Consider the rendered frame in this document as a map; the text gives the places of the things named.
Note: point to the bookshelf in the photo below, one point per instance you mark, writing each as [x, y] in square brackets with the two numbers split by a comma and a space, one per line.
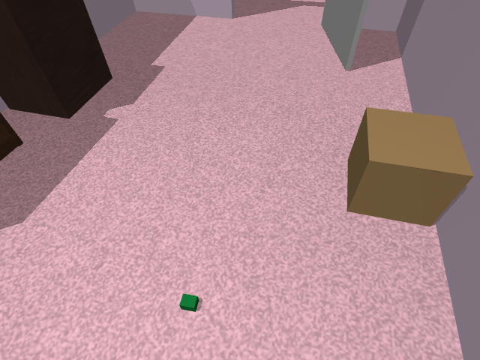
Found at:
[9, 140]

